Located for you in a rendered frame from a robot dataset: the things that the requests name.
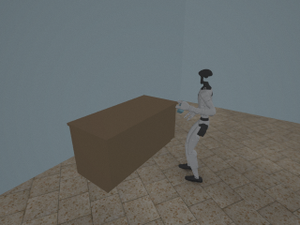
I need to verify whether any left robot forearm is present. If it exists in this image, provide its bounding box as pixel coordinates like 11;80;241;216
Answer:
188;105;216;116

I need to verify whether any robot left hand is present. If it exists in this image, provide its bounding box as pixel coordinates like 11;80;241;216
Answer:
175;99;190;111

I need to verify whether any robot left upper arm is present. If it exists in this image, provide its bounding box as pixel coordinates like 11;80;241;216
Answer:
200;90;217;116

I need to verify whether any table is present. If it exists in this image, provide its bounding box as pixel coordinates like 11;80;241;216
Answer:
67;95;178;193

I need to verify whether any humanoid robot head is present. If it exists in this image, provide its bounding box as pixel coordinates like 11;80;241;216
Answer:
198;69;213;90

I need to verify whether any robot right hand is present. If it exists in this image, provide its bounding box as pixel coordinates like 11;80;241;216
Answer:
184;112;196;120

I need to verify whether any robot right shin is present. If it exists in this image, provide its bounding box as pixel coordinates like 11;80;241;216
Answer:
185;143;189;166

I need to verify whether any sponge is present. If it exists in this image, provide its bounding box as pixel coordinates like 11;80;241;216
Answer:
177;100;184;113

